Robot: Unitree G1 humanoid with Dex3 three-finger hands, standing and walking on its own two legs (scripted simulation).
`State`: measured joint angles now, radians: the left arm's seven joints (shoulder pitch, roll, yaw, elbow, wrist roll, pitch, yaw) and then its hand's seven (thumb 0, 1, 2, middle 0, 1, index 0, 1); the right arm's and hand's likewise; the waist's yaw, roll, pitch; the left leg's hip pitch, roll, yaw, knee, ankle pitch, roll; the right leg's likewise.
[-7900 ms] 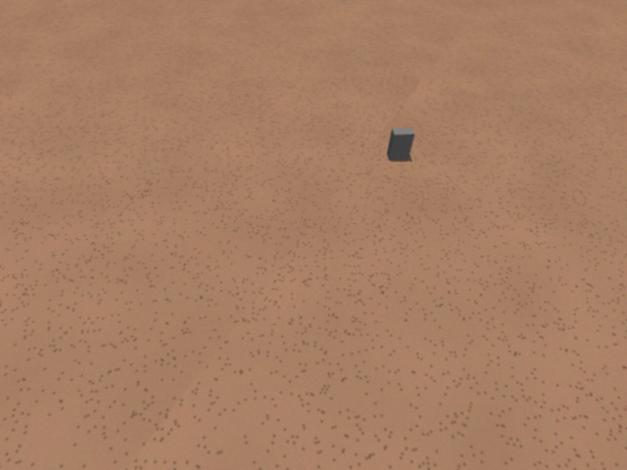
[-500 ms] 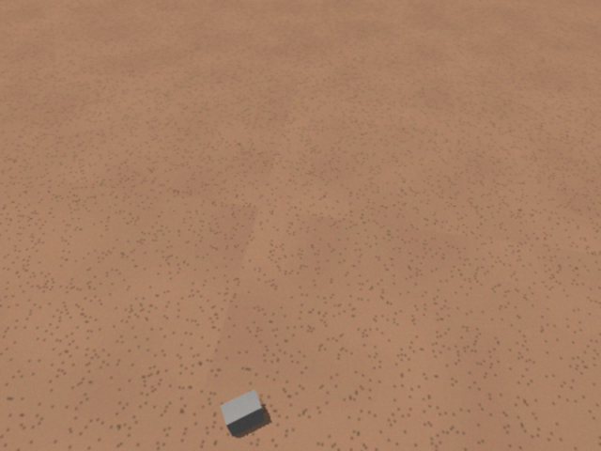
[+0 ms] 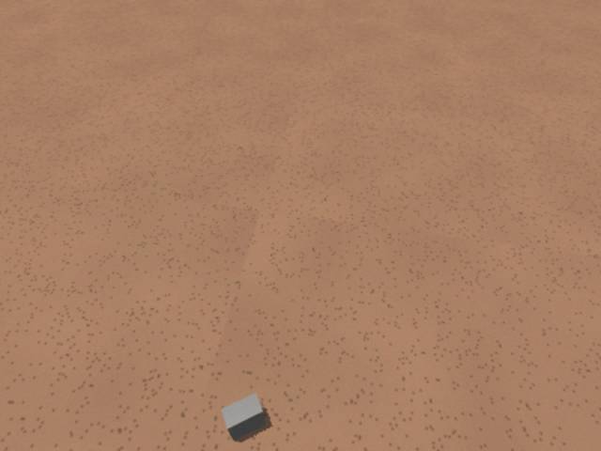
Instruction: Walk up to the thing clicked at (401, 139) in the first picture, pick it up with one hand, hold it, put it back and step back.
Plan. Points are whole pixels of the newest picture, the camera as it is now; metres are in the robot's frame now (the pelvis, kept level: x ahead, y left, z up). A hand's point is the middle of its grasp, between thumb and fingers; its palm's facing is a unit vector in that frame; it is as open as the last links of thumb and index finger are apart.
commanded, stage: stand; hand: left
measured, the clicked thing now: (244, 417) +0.33 +0.15 -0.71
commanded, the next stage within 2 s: go down in 0.06 s
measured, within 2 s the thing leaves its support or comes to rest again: neither
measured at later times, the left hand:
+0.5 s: hand out of the picture +0.15 +0.26 -0.18, palm faces +0.05 -0.95 -0.31, open 13.2 cm
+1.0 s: hand out of the picture +0.13 +0.28 -0.22, palm faces +0.09 -0.95 -0.29, open 17.4 cm
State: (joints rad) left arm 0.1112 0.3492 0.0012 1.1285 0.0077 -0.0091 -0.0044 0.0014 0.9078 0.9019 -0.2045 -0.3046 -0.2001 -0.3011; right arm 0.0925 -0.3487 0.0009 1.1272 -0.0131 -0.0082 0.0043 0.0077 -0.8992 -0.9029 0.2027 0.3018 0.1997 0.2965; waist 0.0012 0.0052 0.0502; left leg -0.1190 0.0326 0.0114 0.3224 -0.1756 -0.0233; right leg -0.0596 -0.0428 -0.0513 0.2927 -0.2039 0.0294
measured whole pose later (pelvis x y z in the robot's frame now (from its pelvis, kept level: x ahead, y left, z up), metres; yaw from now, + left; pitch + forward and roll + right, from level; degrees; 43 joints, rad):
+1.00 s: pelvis -0.03 +0.00 -0.10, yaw -1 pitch +18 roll -3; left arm 0.26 0.36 0.29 0.48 -0.01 0.13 -0.13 -0.01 -0.56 0.01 -0.11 -0.09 -0.10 -0.08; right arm 0.18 -0.23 -0.01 0.54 0.00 -0.15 -0.07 0.01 -0.88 -0.89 0.20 0.30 0.20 0.30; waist -0.03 0.00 -0.11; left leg -0.99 0.07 -0.03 1.18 -0.52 -0.02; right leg -0.91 -0.03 -0.05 1.14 -0.54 0.02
